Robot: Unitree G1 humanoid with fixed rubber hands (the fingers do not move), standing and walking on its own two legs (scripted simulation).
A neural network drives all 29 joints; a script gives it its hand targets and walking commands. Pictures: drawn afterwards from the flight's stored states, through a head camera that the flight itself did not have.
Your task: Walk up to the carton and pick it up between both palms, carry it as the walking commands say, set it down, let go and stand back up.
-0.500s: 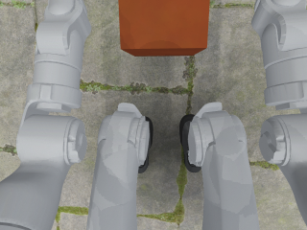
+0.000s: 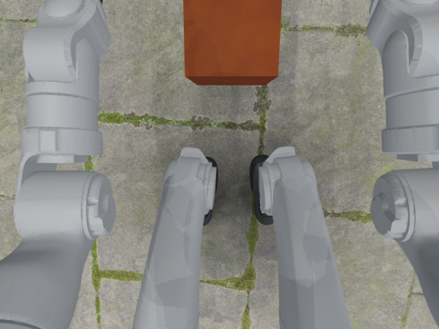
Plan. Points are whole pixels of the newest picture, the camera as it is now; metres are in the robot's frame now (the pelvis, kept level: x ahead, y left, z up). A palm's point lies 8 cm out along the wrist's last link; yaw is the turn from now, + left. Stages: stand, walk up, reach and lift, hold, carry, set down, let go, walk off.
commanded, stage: set down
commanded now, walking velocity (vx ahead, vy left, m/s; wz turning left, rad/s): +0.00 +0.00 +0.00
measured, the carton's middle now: (232, 13) +0.61 +0.01 -0.41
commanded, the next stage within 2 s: let go in 0.36 s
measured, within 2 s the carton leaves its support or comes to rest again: neither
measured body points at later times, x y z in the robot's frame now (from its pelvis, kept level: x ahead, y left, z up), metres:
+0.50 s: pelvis +0.01 -0.01 +0.12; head +0.36 -0.02 +0.38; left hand +0.57 +0.19 +0.01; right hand +0.56 -0.18 -0.01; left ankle +0.13 +0.10 -0.48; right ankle +0.13 -0.09 -0.48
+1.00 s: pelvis +0.04 +0.00 +0.18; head +0.26 +0.00 +0.57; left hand +0.37 +0.22 +0.10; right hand +0.36 -0.22 +0.09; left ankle +0.13 +0.10 -0.48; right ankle +0.13 -0.09 -0.48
